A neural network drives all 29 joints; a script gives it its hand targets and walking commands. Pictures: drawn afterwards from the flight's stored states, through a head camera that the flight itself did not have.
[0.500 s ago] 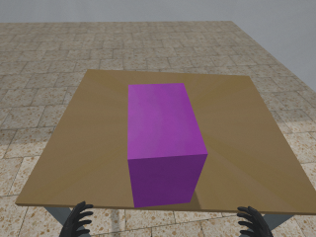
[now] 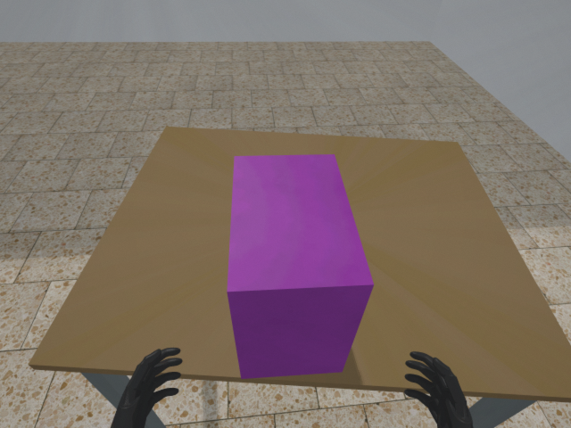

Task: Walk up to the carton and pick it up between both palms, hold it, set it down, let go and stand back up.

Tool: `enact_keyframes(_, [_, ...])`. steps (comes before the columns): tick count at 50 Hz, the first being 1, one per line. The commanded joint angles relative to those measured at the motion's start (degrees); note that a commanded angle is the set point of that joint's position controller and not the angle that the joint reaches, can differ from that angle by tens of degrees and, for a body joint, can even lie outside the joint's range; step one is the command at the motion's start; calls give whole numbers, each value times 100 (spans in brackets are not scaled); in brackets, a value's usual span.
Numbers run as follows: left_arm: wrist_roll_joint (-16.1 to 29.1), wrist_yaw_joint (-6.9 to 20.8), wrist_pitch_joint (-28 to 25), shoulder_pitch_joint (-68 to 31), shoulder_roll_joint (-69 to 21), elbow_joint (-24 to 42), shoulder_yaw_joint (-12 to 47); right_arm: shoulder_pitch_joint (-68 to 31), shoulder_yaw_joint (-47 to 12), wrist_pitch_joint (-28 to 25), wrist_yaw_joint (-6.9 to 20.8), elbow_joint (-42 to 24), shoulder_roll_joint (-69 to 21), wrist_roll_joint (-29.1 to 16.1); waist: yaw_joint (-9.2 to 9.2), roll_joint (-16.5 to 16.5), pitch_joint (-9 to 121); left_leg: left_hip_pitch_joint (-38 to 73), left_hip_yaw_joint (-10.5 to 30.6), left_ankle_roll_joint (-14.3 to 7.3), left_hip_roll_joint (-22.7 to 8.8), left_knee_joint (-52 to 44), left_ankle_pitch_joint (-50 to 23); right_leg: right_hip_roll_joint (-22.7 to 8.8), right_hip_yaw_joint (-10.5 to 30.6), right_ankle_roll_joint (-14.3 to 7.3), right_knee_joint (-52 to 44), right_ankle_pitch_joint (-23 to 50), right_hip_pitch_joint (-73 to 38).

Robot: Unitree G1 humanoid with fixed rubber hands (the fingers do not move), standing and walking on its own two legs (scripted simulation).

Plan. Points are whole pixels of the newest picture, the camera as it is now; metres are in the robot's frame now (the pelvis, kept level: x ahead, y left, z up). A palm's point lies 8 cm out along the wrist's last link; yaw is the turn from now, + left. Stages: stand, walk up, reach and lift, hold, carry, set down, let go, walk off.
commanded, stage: reach and lift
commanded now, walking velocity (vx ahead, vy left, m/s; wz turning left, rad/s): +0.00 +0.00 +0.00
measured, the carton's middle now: (288, 264) +0.39 +0.05 +0.02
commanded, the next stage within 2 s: none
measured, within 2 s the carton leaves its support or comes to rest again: neither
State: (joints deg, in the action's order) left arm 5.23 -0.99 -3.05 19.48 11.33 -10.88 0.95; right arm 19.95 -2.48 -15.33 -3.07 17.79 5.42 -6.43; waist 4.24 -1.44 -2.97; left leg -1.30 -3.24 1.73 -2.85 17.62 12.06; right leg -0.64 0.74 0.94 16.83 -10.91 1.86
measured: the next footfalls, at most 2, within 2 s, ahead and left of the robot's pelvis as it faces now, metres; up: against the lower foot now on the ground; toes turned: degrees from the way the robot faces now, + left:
none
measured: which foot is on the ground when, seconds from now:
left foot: down 0.00-1.00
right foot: down 0.00-1.00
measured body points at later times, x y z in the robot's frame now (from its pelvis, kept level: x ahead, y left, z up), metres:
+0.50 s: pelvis -0.01 +0.00 +0.00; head +0.00 +0.02 +0.45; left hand +0.24 +0.21 +0.03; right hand +0.26 -0.16 +0.04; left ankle -0.02 +0.13 -0.75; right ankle -0.01 -0.13 -0.75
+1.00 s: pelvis -0.02 -0.01 +0.00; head +0.00 +0.01 +0.45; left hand +0.30 +0.22 +0.09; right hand +0.33 -0.15 +0.09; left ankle -0.02 +0.13 -0.75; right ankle -0.01 -0.13 -0.75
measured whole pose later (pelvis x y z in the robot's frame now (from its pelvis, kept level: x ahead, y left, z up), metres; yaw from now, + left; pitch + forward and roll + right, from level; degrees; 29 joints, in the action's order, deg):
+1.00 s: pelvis -0.02 -0.01 +0.00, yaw -1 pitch -3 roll +0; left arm 6.5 -2.9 32.4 -10.4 9.0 6.1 -8.7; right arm -13.3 -6.4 12.2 -12.5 6.4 10.5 -17.3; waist 3.0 -1.5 -5.6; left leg -3.9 -3.6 2.1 -3.3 17.6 10.5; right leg 0.2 1.8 0.5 18.0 -9.7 5.3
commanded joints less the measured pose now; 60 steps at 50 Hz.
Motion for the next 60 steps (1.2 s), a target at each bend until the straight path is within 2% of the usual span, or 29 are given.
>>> enact_keyframes(1, [108,-70,-295,-518,352,1019,-83,-411,98,-204,-38,-1118,293,-45,-27,110,278,262,-93,127,329,23,-1520,162,-13,-176,-344,330,546])
enact_keyframes(9, [164,-317,-314,-955,134,1241,45,-690,49,-11,-45,-1389,138,-181,24,346,264,64,-60,112,271,-30,-1132,184,43,-294,-297,-203,577])
enact_keyframes(15, [259,-454,131,-1583,85,1422,69,-1414,175,396,-140,-1669,231,-239,14,285,350,3,-62,58,266,-57,-872,169,49,-259,-220,-318,610])
enact_keyframes(20, [293,-504,678,-2032,62,1957,-75,-1911,128,764,-293,-2057,306,-350,11,255,793,223,-100,57,309,18,-1428,213,37,-175,-121,288,418])
enact_keyframes(26, [126,-349,1572,-2103,-113,2284,-400,-2158,-33,1296,-487,-2073,444,-583,-37,171,832,495,-138,116,310,80,-2202,270,-18,-110,-179,958,166])
enact_keyframes(30, [4,-220,2046,-2306,-137,2524,-630,-2523,-143,1549,-645,-2303,532,-711,-50,132,806,566,-204,134,346,85,-2362,295,-73,-16,-182,1322,-8])
enact_keyframes(32, [11,-187,2213,-2594,-98,2644,-695,-2752,-180,1674,-705,-2367,532,-774,-77,86,786,541,-234,117,349,43,-2177,295,-69,7,-178,1231,3])
enact_keyframes(36, [13,-201,2473,-2993,-34,2949,-878,-3151,-171,1857,-792,-2557,652,-798,-69,135,1045,619,-279,109,345,46,-2134,301,-84,54,-125,1369,-53])
enact_keyframes(37, [41,-205,2548,-3078,-22,3026,-868,-3250,-130,1895,-806,-2582,698,-804,-89,231,1162,621,-297,129,343,55,-2241,310,-101,67,-104,1457,-81])
enact_keyframes(41, [111,-196,2814,-3667,118,2980,-957,-3870,-176,2121,-882,-2562,721,-909,-119,229,1265,558,-320,74,357,79,-2019,275,-102,105,-53,1414,34])
enact_keyframes(48, [128,-199,3367,-4445,197,2685,-1082,-4793,-141,2576,-948,-2030,917,-1091,-146,265,1456,462,-282,25,312,87,-1737,313,-127,96,-40,1097,127])
enact_keyframes(50, [127,-204,3508,-4638,235,2549,-1124,-5099,-179,2675,-963,-2001,963,-1142,-97,154,1573,436,-275,1,307,100,-1752,341,-139,115,-1,1174,59])
enact_keyframes(53, [170,-233,3660,-5126,289,2471,-1182,-5649,-128,2787,-979,-1923,1037,-1217,-125,109,1755,387,-288,0,324,142,-1727,367,-154,142,54,1265,63])
enact_keyframes(54, [159,-244,3695,-5089,322,2364,-1228,-5671,-155,2829,-977,-1836,1022,-1255,-76,95,1777,365,-308,-1,341,166,-1765,354,-142,146,100,1358,10])
enact_keyframes(55, [186,-245,3722,-5346,380,2373,-1220,-5876,-133,2860,-985,-1826,1049,-1285,-126,119,1824,366,-315,14,343,175,-1761,370,-148,153,103,1403,19])
enact_keyframes(60, [114,-280,3882,-6047,506,1974,-1306,-6567,-97,3069,-981,-1205,1141,-1375,-122,228,1902,283,-299,17,342,186,-1565,378,-163,133,117,1209,94])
